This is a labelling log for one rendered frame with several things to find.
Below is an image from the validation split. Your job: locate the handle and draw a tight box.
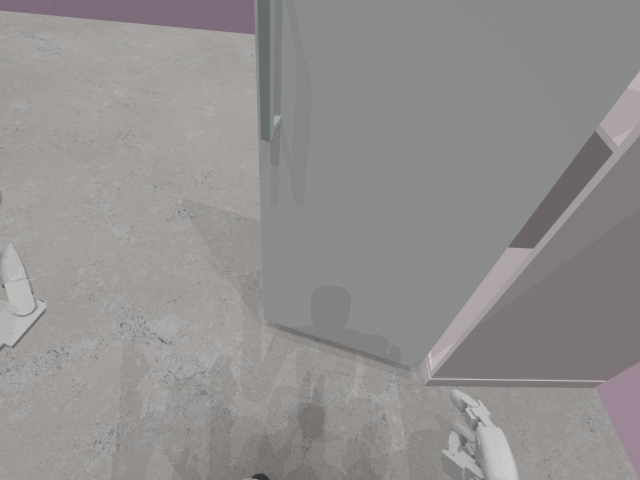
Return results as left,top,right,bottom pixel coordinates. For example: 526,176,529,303
257,0,281,142

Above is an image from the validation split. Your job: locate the right robot hand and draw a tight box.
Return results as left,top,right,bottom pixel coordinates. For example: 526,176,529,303
442,389,519,480

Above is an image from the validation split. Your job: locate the fridge door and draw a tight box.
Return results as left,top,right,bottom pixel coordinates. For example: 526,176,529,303
254,0,640,369

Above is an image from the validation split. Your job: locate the left robot hand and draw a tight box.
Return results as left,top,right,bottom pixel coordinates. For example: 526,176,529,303
0,190,46,351

